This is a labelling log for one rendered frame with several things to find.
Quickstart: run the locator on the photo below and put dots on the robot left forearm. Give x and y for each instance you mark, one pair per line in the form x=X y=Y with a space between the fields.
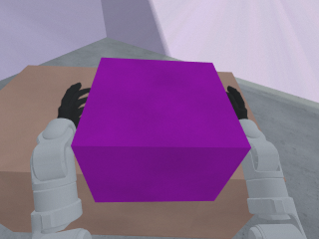
x=53 y=178

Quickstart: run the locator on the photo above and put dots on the robot left hand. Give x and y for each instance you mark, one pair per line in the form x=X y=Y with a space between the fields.
x=70 y=107

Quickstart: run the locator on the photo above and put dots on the robot right hand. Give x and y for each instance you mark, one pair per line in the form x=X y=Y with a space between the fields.
x=237 y=103

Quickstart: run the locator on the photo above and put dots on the robot right forearm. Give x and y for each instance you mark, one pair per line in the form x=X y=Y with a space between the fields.
x=267 y=192

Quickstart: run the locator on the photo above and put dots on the robot right upper arm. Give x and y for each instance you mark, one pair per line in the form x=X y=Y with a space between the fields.
x=274 y=231

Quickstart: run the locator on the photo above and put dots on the robot left upper arm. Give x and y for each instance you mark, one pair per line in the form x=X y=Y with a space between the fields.
x=78 y=233

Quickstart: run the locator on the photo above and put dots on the carton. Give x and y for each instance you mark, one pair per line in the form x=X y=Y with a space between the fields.
x=158 y=131

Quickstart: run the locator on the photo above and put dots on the pedestal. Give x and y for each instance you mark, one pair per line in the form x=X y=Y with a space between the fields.
x=31 y=100

